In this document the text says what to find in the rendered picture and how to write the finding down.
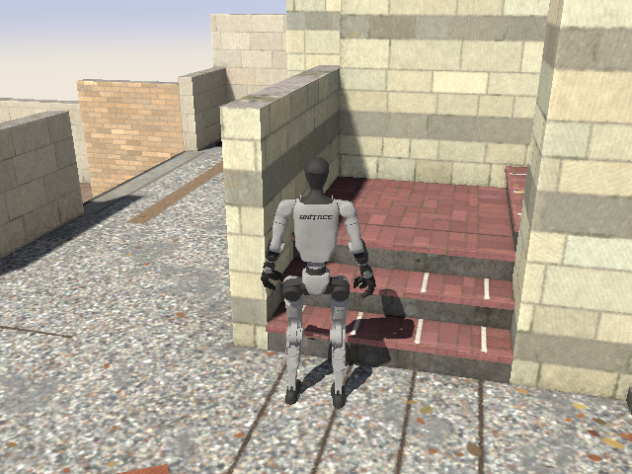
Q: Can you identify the robot head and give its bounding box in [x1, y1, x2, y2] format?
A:
[299, 157, 334, 204]

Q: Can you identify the robot right shin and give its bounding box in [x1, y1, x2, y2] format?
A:
[332, 329, 346, 395]

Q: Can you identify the robot right forearm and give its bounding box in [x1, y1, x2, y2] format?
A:
[354, 239, 373, 278]

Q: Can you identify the robot right upper arm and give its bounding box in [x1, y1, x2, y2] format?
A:
[337, 199, 364, 254]

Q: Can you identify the robot left forearm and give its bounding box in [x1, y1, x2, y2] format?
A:
[263, 237, 279, 274]

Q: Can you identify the robot right hand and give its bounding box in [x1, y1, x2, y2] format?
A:
[354, 275, 376, 298]

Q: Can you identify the robot left hand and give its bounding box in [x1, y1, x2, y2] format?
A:
[261, 271, 283, 290]

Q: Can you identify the robot left upper arm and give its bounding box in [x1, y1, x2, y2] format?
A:
[269, 199, 296, 253]

